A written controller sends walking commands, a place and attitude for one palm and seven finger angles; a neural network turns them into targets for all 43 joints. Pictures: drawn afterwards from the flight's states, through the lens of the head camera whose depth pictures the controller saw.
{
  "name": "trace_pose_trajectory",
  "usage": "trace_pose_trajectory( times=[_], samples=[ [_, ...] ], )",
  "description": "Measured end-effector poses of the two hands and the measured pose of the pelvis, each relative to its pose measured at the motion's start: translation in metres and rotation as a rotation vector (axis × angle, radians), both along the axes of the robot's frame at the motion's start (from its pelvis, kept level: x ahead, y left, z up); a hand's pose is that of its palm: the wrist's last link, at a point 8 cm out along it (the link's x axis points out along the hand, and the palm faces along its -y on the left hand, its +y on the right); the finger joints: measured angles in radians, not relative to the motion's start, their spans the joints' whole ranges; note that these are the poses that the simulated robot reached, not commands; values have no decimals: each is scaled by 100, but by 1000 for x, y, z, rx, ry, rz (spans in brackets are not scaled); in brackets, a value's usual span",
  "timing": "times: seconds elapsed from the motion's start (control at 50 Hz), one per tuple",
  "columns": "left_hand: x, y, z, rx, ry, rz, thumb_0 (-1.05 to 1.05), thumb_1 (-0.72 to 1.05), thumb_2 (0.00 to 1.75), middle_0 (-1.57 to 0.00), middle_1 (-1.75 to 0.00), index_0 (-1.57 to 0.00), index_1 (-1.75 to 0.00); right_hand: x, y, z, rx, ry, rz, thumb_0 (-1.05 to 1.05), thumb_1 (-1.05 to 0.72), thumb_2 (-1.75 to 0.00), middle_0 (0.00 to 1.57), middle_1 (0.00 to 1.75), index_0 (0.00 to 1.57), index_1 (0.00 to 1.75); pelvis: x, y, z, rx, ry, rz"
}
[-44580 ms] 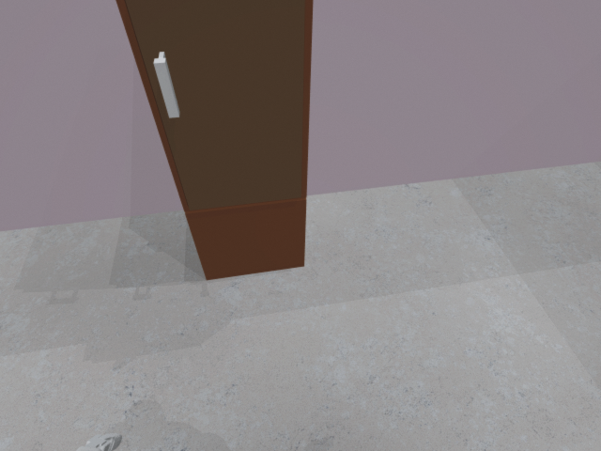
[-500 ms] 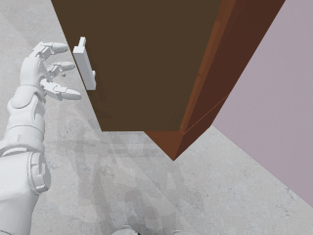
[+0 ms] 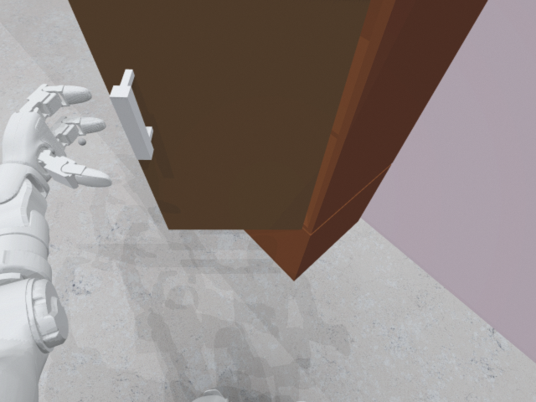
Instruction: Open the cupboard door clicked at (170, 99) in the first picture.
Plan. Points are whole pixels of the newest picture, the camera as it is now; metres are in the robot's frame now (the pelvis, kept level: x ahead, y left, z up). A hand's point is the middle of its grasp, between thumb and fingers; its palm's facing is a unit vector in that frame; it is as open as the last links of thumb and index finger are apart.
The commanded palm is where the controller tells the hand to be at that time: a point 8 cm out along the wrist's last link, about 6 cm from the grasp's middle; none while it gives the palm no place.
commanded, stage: move the hooked fingers beside the handle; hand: left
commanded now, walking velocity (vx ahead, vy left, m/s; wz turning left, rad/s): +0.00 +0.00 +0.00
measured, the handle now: (137, 116) +0.52 +0.18 +0.11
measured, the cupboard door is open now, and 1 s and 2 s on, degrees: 49 48 48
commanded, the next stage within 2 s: slide the fingers in behind the handle in 0.26 s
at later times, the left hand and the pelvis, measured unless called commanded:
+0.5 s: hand (89, 139) +0.48 +0.24 +0.10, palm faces -0.02 -1.00 +0.01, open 14.0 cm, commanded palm +0.45 +0.28 +0.10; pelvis +0.00 +0.02 -0.01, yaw +0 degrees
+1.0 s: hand (123, 141) +0.47 +0.19 +0.10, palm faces -0.01 -1.00 +0.00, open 14.0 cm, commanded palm +0.45 +0.24 +0.10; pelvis -0.01 +0.03 -0.01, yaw +1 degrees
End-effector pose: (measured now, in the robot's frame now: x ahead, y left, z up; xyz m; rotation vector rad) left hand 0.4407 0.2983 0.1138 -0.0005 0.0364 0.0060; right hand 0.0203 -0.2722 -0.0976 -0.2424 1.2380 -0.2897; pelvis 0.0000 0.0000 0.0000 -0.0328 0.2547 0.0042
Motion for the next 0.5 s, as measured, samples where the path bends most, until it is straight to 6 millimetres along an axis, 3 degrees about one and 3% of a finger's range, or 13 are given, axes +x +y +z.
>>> trace_pose_trajectory(
  times=[0.22,0.5],
  samples=[
    [5,-2,-5,-12,-8,5,-1,-50,30,-30,-120,-30,-120,13,6,0,-12,-37,19,0,-90,-90,20,30,21,30,-3,7,-3,-6,6,4],
    [16,-2,-11,-5,1,-21,-1,-50,30,-30,-120,-30,-120,-20,26,-4,1,53,-14,0,-90,-90,20,30,21,30,-3,21,-6,-20,21,4]
  ],
)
